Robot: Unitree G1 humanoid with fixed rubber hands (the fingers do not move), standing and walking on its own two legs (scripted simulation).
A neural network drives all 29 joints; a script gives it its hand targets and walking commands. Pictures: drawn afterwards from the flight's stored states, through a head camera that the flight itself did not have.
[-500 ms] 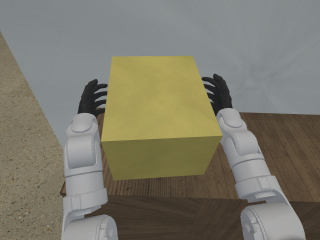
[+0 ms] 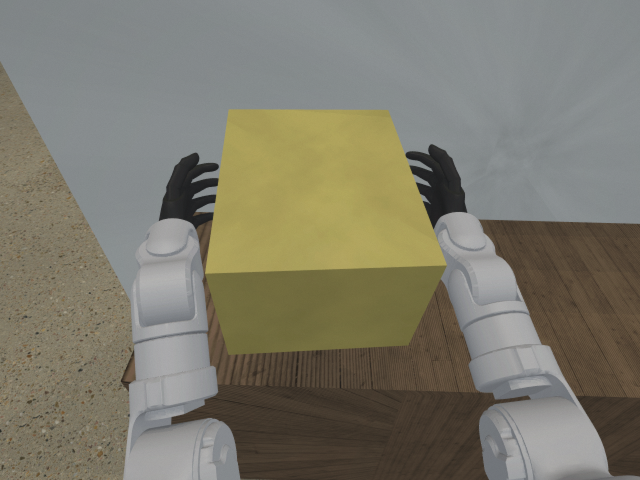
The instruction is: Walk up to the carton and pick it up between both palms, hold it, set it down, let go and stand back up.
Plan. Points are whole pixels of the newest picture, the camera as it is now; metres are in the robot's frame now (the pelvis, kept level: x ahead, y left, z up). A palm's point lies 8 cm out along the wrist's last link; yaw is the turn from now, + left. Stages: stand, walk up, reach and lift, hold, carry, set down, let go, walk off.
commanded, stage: hold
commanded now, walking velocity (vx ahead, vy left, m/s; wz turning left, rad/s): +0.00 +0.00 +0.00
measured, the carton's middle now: (314, 222) +0.39 +0.01 +0.14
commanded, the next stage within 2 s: none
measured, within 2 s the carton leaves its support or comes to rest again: neither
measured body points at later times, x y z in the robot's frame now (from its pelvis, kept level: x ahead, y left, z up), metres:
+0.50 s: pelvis +0.00 +0.00 +0.00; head -0.04 +0.02 +0.45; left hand +0.37 +0.17 +0.18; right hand +0.38 -0.15 +0.18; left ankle +0.02 +0.13 -0.75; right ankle +0.02 -0.12 -0.75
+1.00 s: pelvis +0.00 +0.00 +0.00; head -0.03 +0.02 +0.45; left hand +0.37 +0.17 +0.17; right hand +0.37 -0.15 +0.17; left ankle +0.02 +0.13 -0.75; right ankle +0.02 -0.12 -0.75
